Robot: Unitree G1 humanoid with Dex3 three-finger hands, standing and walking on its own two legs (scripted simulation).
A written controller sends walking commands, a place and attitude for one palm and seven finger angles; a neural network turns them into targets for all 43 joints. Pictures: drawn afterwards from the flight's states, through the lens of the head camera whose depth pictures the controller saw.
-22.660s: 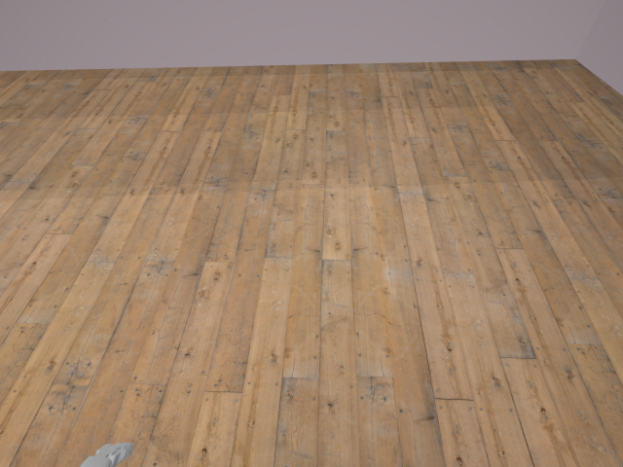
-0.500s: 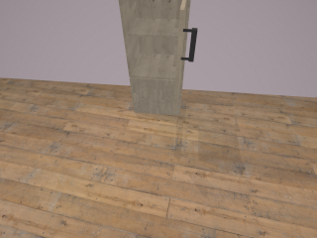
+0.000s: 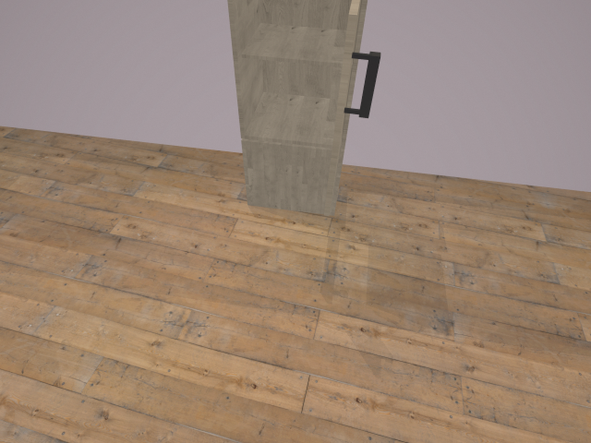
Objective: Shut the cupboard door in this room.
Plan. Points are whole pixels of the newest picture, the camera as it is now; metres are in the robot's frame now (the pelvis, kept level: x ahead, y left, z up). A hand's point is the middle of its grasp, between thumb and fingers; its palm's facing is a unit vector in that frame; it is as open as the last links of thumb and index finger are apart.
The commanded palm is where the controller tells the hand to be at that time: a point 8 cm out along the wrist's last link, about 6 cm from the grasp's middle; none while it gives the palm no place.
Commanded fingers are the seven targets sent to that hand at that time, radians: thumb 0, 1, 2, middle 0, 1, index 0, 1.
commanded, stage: stand and wait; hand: left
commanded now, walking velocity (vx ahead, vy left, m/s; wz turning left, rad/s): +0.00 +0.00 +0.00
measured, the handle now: (360, 85) +0.89 -0.11 +0.07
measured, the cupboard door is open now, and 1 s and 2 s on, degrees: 88 88 88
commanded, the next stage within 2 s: turn or walk to find it in 0.26 s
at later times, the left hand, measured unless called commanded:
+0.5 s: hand out of the picture +0.12 +0.19 -0.18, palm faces +0.04 -0.98 -0.21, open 7.3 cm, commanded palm none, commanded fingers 0.00 0.90 0.90 -0.20 -0.30 -0.20 -0.30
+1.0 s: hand (182, 423) +0.19 +0.19 -0.17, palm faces +0.00 -0.98 -0.22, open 7.3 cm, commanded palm none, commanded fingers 0.00 0.90 0.90 -0.20 -0.30 -0.20 -0.30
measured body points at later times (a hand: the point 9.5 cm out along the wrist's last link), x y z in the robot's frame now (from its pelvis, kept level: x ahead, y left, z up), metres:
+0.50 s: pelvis +0.11 +0.01 -0.01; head +0.13 +0.00 +0.44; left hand +0.12 +0.24 -0.16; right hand +0.07 -0.19 -0.17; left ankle +0.03 +0.10 -0.72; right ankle +0.08 -0.11 -0.73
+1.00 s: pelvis +0.19 +0.01 +0.01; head +0.21 +0.01 +0.46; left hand +0.19 +0.24 -0.15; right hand +0.18 -0.21 -0.16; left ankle +0.10 +0.11 -0.73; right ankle +0.08 -0.11 -0.72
